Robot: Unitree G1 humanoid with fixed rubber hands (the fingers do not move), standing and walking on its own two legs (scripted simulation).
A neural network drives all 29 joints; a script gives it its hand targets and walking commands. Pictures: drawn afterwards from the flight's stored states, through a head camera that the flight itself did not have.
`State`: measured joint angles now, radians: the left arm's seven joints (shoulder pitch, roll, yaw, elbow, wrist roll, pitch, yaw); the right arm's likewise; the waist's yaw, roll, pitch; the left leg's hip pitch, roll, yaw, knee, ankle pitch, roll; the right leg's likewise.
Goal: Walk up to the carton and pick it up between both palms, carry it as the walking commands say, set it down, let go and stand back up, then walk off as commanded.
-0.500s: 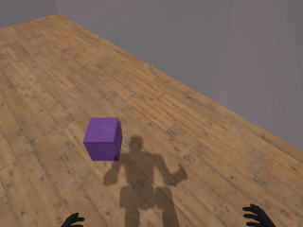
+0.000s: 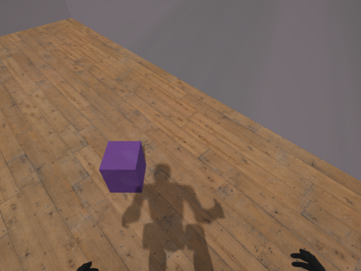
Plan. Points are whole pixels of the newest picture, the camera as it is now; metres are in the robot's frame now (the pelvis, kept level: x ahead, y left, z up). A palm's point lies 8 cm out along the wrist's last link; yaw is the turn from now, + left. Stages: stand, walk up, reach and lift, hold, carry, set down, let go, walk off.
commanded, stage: stand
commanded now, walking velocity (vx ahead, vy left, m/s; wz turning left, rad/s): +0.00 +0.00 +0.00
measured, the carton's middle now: (125, 167) +0.83 +0.40 -0.63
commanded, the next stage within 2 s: walk up in 1.24 s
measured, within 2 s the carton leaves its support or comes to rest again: neither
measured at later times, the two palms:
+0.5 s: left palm out of the picture +0.09 +0.27 -0.11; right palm out of the picture +0.12 -0.27 -0.08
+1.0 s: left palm out of the picture +0.07 +0.27 -0.11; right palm out of the picture +0.10 -0.28 -0.09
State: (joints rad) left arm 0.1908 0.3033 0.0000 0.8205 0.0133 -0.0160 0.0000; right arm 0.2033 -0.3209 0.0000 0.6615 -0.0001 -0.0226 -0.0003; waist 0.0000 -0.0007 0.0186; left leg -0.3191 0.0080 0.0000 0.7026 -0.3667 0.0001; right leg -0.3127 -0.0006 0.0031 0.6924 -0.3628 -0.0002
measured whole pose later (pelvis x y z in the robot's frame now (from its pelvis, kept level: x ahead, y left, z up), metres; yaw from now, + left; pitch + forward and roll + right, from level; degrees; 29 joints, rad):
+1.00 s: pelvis -0.01 -0.01 +0.00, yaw +0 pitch -2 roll +0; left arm 0.19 0.31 0.00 0.92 0.01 -0.02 0.00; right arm 0.20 -0.33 0.00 0.77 0.00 -0.02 0.00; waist 0.00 0.00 0.02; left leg -0.31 0.01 0.00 0.66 -0.32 0.00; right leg -0.31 0.00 0.00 0.67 -0.33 0.00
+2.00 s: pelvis +0.08 +0.06 +0.00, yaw +11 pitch +1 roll +0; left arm 0.26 0.44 0.04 0.77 0.02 -0.10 -0.02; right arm 0.35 -0.45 0.00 0.81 0.00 -0.03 0.07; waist 0.00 0.00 0.02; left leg -0.39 -0.02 -0.03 0.76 -0.37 0.02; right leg -0.38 -0.07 -0.04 0.67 -0.35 -0.02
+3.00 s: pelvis +0.28 +0.14 -0.01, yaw +20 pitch +0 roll +1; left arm 0.30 0.43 0.04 0.74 0.02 -0.07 -0.03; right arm 0.38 -0.46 0.00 0.81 0.00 -0.07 0.04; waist 0.00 0.01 0.02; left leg -0.42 -0.02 -0.04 0.86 -0.41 0.02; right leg -0.42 -0.10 -0.03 0.75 -0.33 -0.01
